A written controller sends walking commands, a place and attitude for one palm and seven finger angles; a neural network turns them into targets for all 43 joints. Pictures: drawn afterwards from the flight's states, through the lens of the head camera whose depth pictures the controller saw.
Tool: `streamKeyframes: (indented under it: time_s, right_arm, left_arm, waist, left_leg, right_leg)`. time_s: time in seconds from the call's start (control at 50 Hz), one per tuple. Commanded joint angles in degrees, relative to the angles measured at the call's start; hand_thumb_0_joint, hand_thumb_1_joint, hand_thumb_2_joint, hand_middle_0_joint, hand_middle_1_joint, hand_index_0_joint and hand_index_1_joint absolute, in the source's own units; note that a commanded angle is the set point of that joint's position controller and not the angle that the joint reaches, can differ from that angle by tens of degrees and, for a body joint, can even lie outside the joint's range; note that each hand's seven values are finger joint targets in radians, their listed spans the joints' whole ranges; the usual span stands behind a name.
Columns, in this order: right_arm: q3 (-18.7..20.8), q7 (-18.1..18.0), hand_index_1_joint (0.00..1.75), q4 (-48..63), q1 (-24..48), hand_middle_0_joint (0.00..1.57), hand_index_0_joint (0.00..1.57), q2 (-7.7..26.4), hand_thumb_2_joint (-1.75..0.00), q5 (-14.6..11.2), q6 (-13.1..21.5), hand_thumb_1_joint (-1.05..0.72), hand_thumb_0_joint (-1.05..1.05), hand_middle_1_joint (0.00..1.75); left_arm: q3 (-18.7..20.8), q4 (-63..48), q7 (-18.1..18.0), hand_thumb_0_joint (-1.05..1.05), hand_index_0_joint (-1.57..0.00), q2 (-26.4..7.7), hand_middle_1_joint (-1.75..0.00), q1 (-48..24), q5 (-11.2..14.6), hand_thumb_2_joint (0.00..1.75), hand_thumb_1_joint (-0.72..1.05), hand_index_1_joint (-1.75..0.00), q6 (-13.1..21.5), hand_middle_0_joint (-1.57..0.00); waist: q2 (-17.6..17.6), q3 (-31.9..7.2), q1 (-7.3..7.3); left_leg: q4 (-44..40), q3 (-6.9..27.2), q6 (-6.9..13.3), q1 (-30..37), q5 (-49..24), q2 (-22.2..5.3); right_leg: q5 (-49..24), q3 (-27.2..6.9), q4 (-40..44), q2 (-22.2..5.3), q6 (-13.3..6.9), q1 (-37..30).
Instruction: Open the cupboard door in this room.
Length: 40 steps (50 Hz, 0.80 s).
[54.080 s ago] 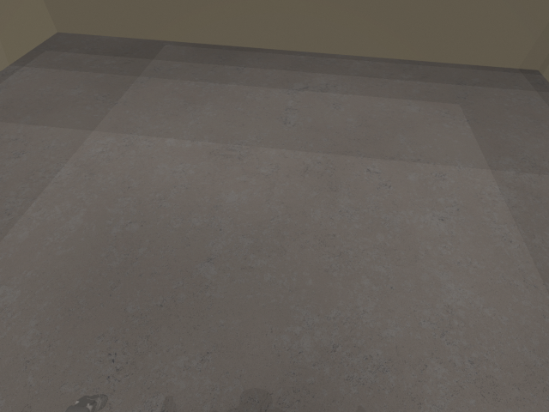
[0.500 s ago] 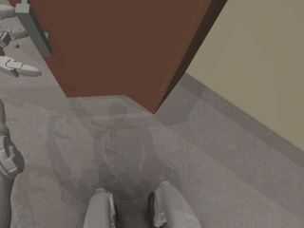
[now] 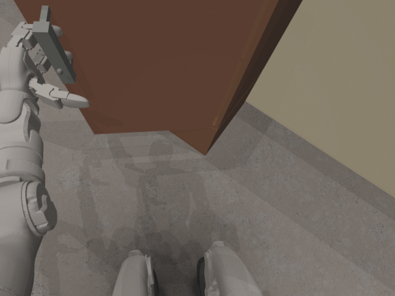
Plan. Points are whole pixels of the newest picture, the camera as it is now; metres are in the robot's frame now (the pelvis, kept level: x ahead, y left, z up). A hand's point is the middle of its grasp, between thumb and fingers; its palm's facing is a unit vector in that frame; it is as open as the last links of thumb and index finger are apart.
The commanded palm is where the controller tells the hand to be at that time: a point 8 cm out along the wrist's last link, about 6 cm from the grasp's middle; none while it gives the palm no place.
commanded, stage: slide the fingers in behind the handle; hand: left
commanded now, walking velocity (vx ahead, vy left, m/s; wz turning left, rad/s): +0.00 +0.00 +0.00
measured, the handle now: (58, 47) +0.58 +0.22 +0.06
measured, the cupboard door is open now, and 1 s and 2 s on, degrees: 42 42 62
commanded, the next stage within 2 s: close the thumb around the handle in 0.56 s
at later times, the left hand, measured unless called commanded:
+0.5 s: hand (68, 68) +0.53 +0.20 +0.06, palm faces +0.04 -1.00 -0.03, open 13.8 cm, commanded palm +0.51 +0.23 +0.06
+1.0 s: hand (65, 71) +0.52 +0.20 +0.06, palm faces +0.03 -1.00 -0.02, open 10.7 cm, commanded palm +0.51 +0.23 +0.06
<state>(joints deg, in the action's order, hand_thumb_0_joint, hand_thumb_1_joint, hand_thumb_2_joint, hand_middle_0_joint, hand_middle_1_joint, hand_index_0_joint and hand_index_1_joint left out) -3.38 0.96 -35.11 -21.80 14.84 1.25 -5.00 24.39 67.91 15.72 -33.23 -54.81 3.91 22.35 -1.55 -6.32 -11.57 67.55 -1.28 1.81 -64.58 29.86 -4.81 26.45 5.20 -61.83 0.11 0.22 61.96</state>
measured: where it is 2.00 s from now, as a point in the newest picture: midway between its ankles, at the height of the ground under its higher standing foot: outside the picture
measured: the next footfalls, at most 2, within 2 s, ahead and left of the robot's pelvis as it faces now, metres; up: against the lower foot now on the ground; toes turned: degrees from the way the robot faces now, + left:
none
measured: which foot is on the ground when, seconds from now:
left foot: down 0.00-1.00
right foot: down 0.00-1.00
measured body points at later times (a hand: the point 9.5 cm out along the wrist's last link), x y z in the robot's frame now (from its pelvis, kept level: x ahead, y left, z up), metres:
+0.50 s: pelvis +0.00 -0.01 +0.00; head +0.17 +0.02 +0.41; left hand +0.53 +0.25 +0.06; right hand -0.01 -0.27 -0.11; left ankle +0.01 +0.10 -0.64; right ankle +0.02 -0.13 -0.64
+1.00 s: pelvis +0.00 +0.00 +0.00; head +0.15 +0.03 +0.42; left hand +0.52 +0.25 +0.06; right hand +0.00 -0.27 -0.11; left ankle +0.01 +0.10 -0.64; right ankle +0.02 -0.13 -0.64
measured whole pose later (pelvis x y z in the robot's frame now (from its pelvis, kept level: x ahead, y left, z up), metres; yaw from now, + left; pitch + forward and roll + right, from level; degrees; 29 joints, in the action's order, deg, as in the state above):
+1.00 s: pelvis +0.00 +0.00 +0.00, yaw +0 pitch +26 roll -4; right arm -2.9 0.9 -35.6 -21.9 15.1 1.4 -3.9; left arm 23.2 68.7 14.3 -32.3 -55.1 3.9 23.6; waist -1.6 -6.7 -11.5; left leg 68.0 -0.9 1.4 -64.7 29.7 -4.7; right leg 26.6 5.3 -62.6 0.2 -0.2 62.2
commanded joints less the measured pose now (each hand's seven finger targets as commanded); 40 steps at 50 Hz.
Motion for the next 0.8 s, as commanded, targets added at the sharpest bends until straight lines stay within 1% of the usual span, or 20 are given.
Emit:
streamKeyframes:
  time_s: [0.0, 0.04, 0.14, 0.16, 0.2, 0.24, 0.26, 0.32, 0.36, 0.4, 0.42, 0.46, 0.48, 0.52, 0.64, 0.68, 0.72, 0.74, 0.76, 0.78]
  right_arm:
    - [4.22, -1.12, 0.3, 1.16, -11.69, 0.2, 0.2, 11.57, -0.9, 0.45, 0.54, -0.9, 0.0, 0.3]
    - [4.27, -0.97, 0.3, 1.12, -11.77, 0.2, 0.2, 11.45, -0.9, 0.67, 0.71, -0.9, 0.0, 0.3]
    - [4.51, -0.65, 0.3, 0.96, -11.79, 0.2, 0.2, 11.25, -0.9, 0.69, 0.7, -0.9, 0.0, 0.3]
    - [4.58, -0.71, 0.3, 0.92, -11.74, 0.2, 0.2, 11.33, -0.9, 0.57, 0.62, -0.9, 0.0, 0.3]
    - [4.4, -0.74, 0.3, 0.85, -12.13, 0.2, 0.2, 11.22, -0.9, 0.66, 0.68, -0.9, 0.0, 0.3]
    - [4.34, -0.79, 0.3, 1.25, -12.01, 0.2, 0.2, 11.43, -0.9, 0.56, 0.42, -0.9, 0.0, 0.3]
    - [4.27, -0.76, 0.3, 1.38, -11.55, 0.2, 0.2, 11.11, -0.9, 0.39, 0.45, -0.9, 0.0, 0.3]
    - [4.02, -0.89, 0.3, 1.25, -11.82, 0.2, 0.2, 11.23, -0.9, 0.38, 0.61, -0.9, 0.0, 0.3]
    - [4.13, -0.95, 0.3, 1.44, -11.67, 0.2, 0.2, 11.14, -0.9, 0.34, 0.75, -0.9, 0.0, 0.3]
    - [3.99, -1.07, 0.3, 1.36, -11.83, 0.2, 0.2, 11.26, -0.9, 0.33, 0.92, -0.9, 0.0, 0.3]
    - [3.99, -1.13, 0.3, 1.37, -11.92, 0.2, 0.2, 11.47, -0.9, 0.37, 0.93, -0.9, 0.0, 0.3]
    - [4.27, -0.86, 0.3, 1.64, -11.7, 0.2, 0.2, 11.03, -0.9, 0.35, 1.05, -0.9, 0.0, 0.3]
    - [4.27, -0.83, 0.3, 1.53, -11.61, 0.2, 0.2, 11.08, -0.9, 0.28, 1.05, -0.9, 0.0, 0.3]
    - [4.08, -1.01, 0.3, 1.6, -11.75, 0.2, 0.2, 11.37, -0.9, 0.11, 0.92, -0.9, 0.0, 0.3]
    - [4.41, -0.98, 0.3, 1.27, -11.61, 0.2, 0.2, 11.2, -0.9, 0.12, 1.31, -0.9, 0.0, 0.3]
    - [4.27, -1.04, 0.3, 1.24, -11.4, 0.2, 0.2, 11.33, -0.9, 0.07, 1.26, -0.9, 0.0, 0.3]
    - [4.31, -0.97, 0.3, 0.82, -11.4, 0.2, 0.2, 11.16, -0.9, 0.11, 1.31, -0.9, 0.0, 0.3]
    - [4.42, -0.97, 0.3, 0.61, -11.56, 0.2, 0.2, 11.29, -0.9, 0.17, 1.3, -0.9, 0.0, 0.3]
    - [4.49, -1.02, 0.3, 0.58, -11.58, 0.2, 0.2, 11.54, -0.9, 0.24, 1.31, -0.9, 0.0, 0.3]
    - [4.54, -1.1, 0.3, 0.82, -11.51, 0.2, 0.2, 11.52, -0.9, 0.22, 1.31, -0.9, 0.0, 0.3]
  left_arm:
    - [1.5, -11.68, -1.3, 0.0, -0.3, -13.91, -1.2, -27.05, 0.53, 0.3, -0.5, -1.2, 4.5, -0.3]
    - [2.24, -12.56, -1.88, 0.0, -0.3, -14.8, -1.2, -27.46, -0.03, 0.3, -0.5, -1.2, 5.14, -0.3]
    - [-0.37, -12.86, -1.88, 0.0, -0.3, -11.23, -1.2, -27.15, -0.01, 0.3, -0.5, -1.2, 5.5, -0.3]
    - [0.79, -11.88, -1.86, 0.0, -0.3, -12.65, -1.2, -25.87, -0.09, 0.3, -0.5, -1.2, 5.26, -0.3]
    - [0.78, -11.61, -1.86, 0.0, -0.3, -12.31, -1.2, -26.97, 0.28, 0.3, -0.5, -1.2, 4.93, -0.3]
    - [2.63, -11.03, -2.11, 0.0, -0.3, -14.7, -1.2, -25.03, 0.07, 0.3, -0.5, -1.2, 4.59, -0.3]
    - [1.16, -11.11, -2.13, 0.0, -0.3, -13.16, -1.2, -25.45, -0.03, 0.3, -0.5, -1.2, 4.4, -0.3]
    - [2.11, -10.03, -2.36, 0.0, -0.3, -15.1, -1.2, -26.53, -0.4, 0.3, -0.5, -1.2, 4.42, -0.3]
    - [1.05, -9.82, -2.08, 0.0, -0.3, -13.83, -1.2, -26.43, -0.4, 0.3, -0.5, -1.2, 4.36, -0.3]
    - [2.05, -9.38, -1.68, 0.0, -0.3, -15.39, -1.2, -26.9, -0.08, 0.3, -0.5, -1.2, 4.46, -0.3]
    - [3.39, -10.69, -1.56, 0.0, -0.3, -17.42, -1.2, -26.97, -0.13, 0.3, -0.5, -1.2, 4.73, -0.3]
    - [1.47, -11.19, -1.06, 0.0, -0.3, -13.79, -1.2, -25.0, 0.23, 0.3, -0.5, -1.2, 4.76, -0.3]
    - [1.38, -11.05, -0.83, 0.0, -0.3, -13.5, -1.2, -24.78, 0.67, 0.3, -0.5, -1.2, 4.6, -0.3]
    - [3.09, -10.17, -0.63, 0.0, -0.3, -16.33, -1.2, -24.73, 0.72, 0.3, -0.5, -1.2, 4.4, -0.3]
    - [1.79, -12.95, -0.53, 0.0, -0.3, -14.35, -1.2, -25.76, 1.0, 0.3, -0.5, -1.2, 5.04, -0.3]
    - [2.04, -11.68, -0.56, 0.0, -0.31, -14.76, -1.21, -24.49, 0.96, 0.35, -0.39, -1.21, 4.86, -0.31]
    - [-0.45, -12.07, -0.53, 0.0, -0.32, -12.03, -1.22, -27.01, 0.79, 0.4, -0.28, -1.22, 4.97, -0.32]
    - [0.72, -10.91, -0.74, 0.0, -0.32, -12.86, -1.23, -25.86, 0.81, 0.42, -0.22, -1.23, 4.8, -0.32]
    - [0.59, -11.66, -0.78, 0.0, -0.32, -12.88, -1.24, -26.17, 0.98, 0.44, -0.16, -1.24, 4.88, -0.32]
    - [1.95, -11.56, -0.88, 0.0, -0.33, -14.27, -1.24, -24.94, 0.98, 0.47, -0.11, -1.24, 4.97, -0.33]
  waist:
    - [-9.62, -28.91, -1.48]
    - [-11.09, -31.83, -0.91]
    - [-10.92, -31.96, -1.65]
    - [-10.46, -32.21, -1.03]
    - [-11.01, -31.2, -1.45]
    - [-9.67, -31.75, -0.45]
    - [-9.45, -30.95, -1.02]
    - [-8.38, -29.47, -1.28]
    - [-8.17, -29.62, -1.7]
    - [-8.67, -29.36, -1.63]
    - [-9.45, -31.49, -0.79]
    - [-9.84, -32.91, -0.68]
    - [-9.48, -32.09, -0.87]
    - [-8.55, -30.82, -0.62]
    - [-10.33, -32.48, -0.72]
    - [-9.06, -31.06, -0.59]
    - [-10.75, -30.16, -1.56]
    - [-10.59, -29.55, -1.1]
    - [-9.53, -30.23, -1.51]
    - [-9.67, -30.63, -0.62]
  left_leg:
    - [-6.36, 5.69, -0.31, 26.69, -25.98, 2.11]
    - [-5.97, 5.59, -0.51, 27.46, -27.41, 2.25]
    - [-5.65, 5.4, -0.41, 28.09, -28.81, 2.21]
    - [-5.62, 5.12, -0.45, 27.28, -27.91, 2.27]
    - [-5.7, 5.18, -0.29, 27.09, -28.41, 2.36]
    - [-5.82, 4.86, -0.27, 25.74, -28.16, 2.46]
    - [-5.78, 4.4, -0.12, 24.72, -27.09, 2.6]
    - [-5.48, 4.15, 0.2, 21.9, -24.73, 2.64]
    - [-5.5, 4.04, 0.29, 21.7, -24.0, 2.71]
    - [-5.26, 3.85, 0.41, 20.92, -23.66, 2.78]
    - [-5.24, 4.01, 0.23, 21.92, -24.9, 2.7]
    - [-5.22, 4.09, 0.08, 23.93, -26.95, 2.69]
    - [-5.12, 3.81, 0.13, 23.16, -26.49, 2.69]
    - [-5.24, 3.68, 0.21, 21.15, -25.32, 2.68]
    - [-5.37, 4.05, 0.02, 24.43, -26.13, 2.6]
    - [-5.74, 4.13, 0.04, 23.28, -25.4, 2.61]
    - [-5.75, 4.61, -0.1, 24.97, -25.51, 2.48]
    - [-5.86, 4.7, -0.21, 25.27, -25.19, 2.42]
    - [-5.9, 4.88, -0.11, 25.56, -25.17, 2.38]
    - [-5.96, 4.67, -0.16, 25.18, -25.56, 2.45]
  right_leg:
    - [-16.39, -1.93, 5.54, 3.01, -1.33, -8.54]
    - [-17.72, -2.09, 5.05, 2.87, -1.28, -9.54]
    - [-19.32, -2.18, 5.09, 2.94, -1.22, -9.51]
    - [-19.03, -2.3, 5.14, 2.89, -1.24, -10.27]
    - [-19.47, -2.15, 4.99, 2.97, -1.31, -10.11]
    - [-20.11, -2.47, 5.09, 2.93, -1.21, -12.15]
    - [-20.11, -2.72, 5.33, 2.88, -1.02, -12.29]
    - [-19.2, -3.1, 5.42, 2.9, -0.95, -12.9]
    - [-18.91, -3.21, 5.55, 2.85, -0.87, -12.86]
    - [-18.89, -3.42, 5.36, 2.9, -1.04, -13.23]
    - [-19.86, -3.47, 5.03, 2.83, -1.05, -14.08]
    - [-21.16, -3.13, 4.92, 2.88, -1.04, -13.75]
    - [-21.24, -3.32, 5.22, 2.88, -0.95, -13.96]
    - [-21.01, -3.48, 5.12, 2.92, -0.91, -14.87]
    - [-20.45, -3.22, 5.28, 2.94, -0.99, -13.39]
    - [-19.96, -3.2, 5.47, 2.98, -1.02, -13.95]
    - [-18.8, -2.8, 5.48, 2.93, -1.08, -10.9]
    - [-17.98, -2.59, 5.65, 2.95, -1.17, -10.51]
    - [-17.94, -2.61, 5.74, 2.97, -1.1, -10.64]
    - [-18.39, -2.74, 5.69, 2.91, -1.17, -11.7]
